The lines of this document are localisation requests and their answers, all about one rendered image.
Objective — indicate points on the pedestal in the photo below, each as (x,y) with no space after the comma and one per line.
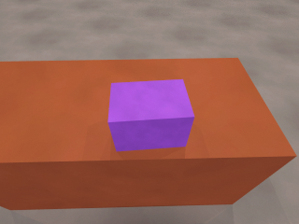
(57,151)

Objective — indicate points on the carton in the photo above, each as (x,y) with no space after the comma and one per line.
(149,114)

